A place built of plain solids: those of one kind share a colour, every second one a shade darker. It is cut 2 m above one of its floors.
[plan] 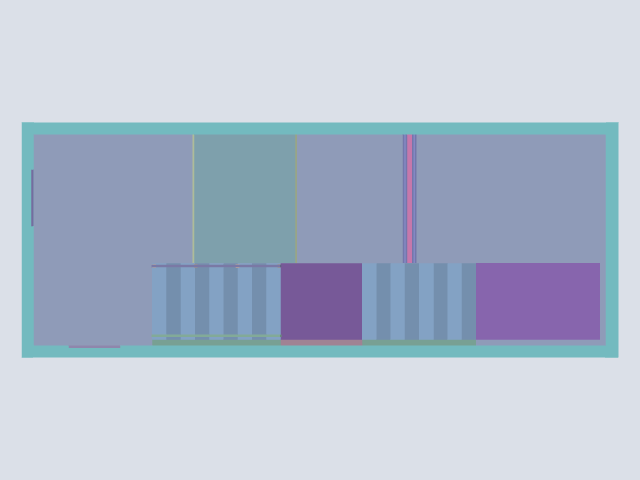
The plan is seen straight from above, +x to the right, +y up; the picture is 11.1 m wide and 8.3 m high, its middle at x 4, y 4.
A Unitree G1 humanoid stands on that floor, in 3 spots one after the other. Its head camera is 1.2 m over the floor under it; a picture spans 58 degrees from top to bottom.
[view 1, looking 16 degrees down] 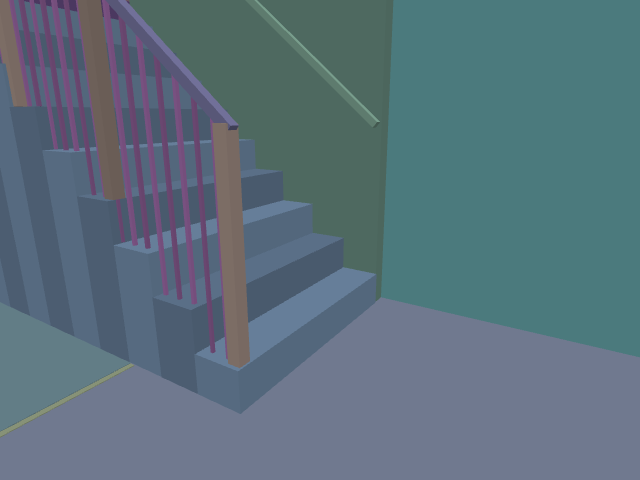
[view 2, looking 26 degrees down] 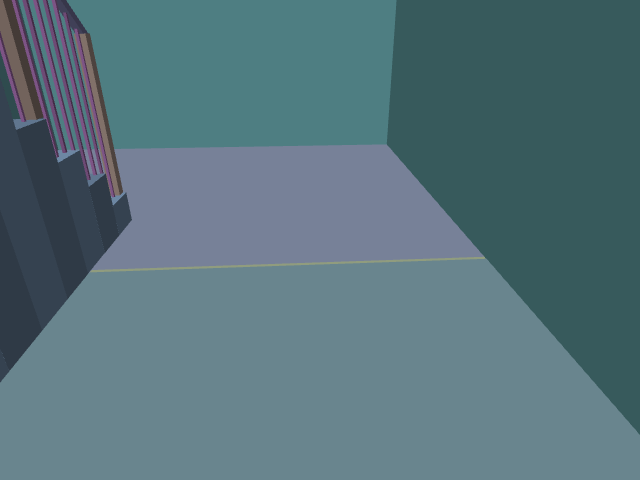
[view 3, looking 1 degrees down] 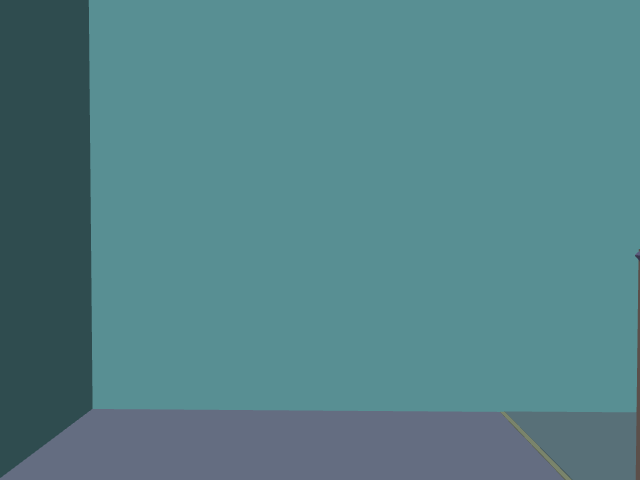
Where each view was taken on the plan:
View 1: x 0.00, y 4.73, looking -58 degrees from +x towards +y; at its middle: tread_slab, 2.85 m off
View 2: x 3.95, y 4.71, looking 176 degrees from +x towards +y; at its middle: floor_slab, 2.74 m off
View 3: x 0.64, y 2.94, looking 91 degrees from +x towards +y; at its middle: wall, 2.89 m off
